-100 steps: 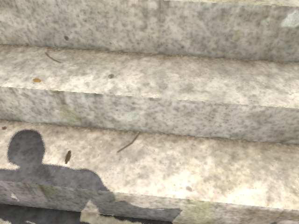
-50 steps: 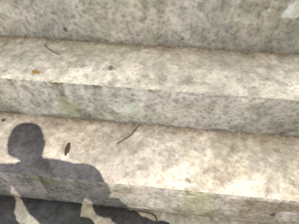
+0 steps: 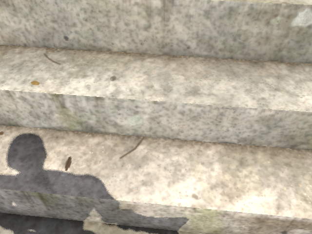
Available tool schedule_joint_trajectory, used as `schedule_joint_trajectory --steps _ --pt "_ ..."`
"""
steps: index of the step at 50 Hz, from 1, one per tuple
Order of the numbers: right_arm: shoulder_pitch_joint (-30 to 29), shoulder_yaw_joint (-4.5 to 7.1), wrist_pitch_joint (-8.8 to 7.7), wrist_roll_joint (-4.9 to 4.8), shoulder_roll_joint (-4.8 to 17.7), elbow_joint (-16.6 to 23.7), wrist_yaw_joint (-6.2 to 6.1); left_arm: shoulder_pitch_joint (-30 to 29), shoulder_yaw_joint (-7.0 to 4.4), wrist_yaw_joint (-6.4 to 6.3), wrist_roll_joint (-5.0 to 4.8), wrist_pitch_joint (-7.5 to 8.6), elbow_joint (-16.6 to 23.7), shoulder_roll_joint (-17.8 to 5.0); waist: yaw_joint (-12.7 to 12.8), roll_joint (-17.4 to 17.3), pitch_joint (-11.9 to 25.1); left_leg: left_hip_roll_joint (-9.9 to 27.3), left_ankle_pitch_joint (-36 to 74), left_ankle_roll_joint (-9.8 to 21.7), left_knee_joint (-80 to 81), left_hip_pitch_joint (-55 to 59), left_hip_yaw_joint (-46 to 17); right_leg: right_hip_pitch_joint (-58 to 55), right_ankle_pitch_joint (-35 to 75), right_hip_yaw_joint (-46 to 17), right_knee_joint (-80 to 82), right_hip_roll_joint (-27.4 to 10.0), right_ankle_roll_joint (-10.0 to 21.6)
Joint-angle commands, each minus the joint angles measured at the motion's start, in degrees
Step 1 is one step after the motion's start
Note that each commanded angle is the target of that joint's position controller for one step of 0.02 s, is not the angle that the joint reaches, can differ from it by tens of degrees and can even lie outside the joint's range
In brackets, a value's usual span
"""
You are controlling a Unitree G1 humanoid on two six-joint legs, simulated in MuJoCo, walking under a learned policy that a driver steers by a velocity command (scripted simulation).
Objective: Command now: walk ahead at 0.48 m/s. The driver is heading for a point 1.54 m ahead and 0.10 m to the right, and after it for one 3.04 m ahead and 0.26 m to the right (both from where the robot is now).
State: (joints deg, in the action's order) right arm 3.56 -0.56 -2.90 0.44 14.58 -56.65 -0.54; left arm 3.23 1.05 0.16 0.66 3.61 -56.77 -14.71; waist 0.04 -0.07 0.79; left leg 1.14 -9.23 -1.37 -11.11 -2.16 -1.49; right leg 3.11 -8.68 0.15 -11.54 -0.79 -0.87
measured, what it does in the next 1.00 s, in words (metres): stands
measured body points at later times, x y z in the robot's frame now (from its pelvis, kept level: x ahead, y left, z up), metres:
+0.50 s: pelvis -0.01 +0.00 +0.00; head -0.01 +0.00 +0.45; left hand +0.09 +0.27 -0.14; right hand +0.08 -0.27 -0.14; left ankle -0.04 +0.13 -0.75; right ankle -0.03 -0.13 -0.75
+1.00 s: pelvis -0.02 +0.00 +0.00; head -0.01 +0.00 +0.44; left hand +0.04 +0.26 -0.15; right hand +0.03 -0.26 -0.15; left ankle -0.04 +0.14 -0.75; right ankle -0.03 -0.13 -0.75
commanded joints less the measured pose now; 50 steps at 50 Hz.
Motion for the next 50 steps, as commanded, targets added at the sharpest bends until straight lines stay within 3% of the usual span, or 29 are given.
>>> schedule_joint_trajectory --steps 1,9,21,33,50 --pt "-3.23 1.06 -0.73 0.03 6.8 3.04 -0.02 -3.33 -1.11 -0.08 0.02 0.68 3.24 -6.85 -0.01 0.0 4.12 4.83 16.27 0.82 -0.15 0.46 -2.98 -2.29 15.7 -3.66 -0.19 -5.26 0.54" --pt "-1.69 1.14 -0.71 0.1 8.22 1.95 0.35 -1.7 -1.28 0.23 0.08 0.59 2.5 -8.25 -0.02 -0.03 4.12 4.77 18.97 0.85 -1.4 0.5 -2.45 -2.32 18.28 -3.07 -1.45 -5.22 0.44" --pt "1.35 1.55 0.69 0.17 8.32 -0.34 0.0 1.77 -1.97 0.14 -0.07 -0.54 0.24 -8.56 0.02 0.05 1.82 3.89 11.84 1.39 -3.27 -2.83 -1.8 1.25 10.21 -2.19 -3.16 -4.23 0.64" --pt "5.73 1.92 1.55 0.07 7.64 -1.53 -0.51 6.05 -2.37 -0.2 -0.13 -1.21 -1.18 -7.8 -0.05 -0.14 0.06 3.28 7.51 1.4 -4.52 -5.21 -1.64 3.68 6.04 -2.06 -4.26 -3.69 0.71" --pt "9.25 2.57 2.01 -0.18 6.32 -1.0 -1.31 8.37 -2.69 -0.47 -0.36 -0.93 -1.85 -6.44 -0.1 -0.08 -1.11 2.93 5.53 1.39 -5.12 -6.46 -1.82 5.34 3.53 -2.3 -4.48 -3.31 0.97"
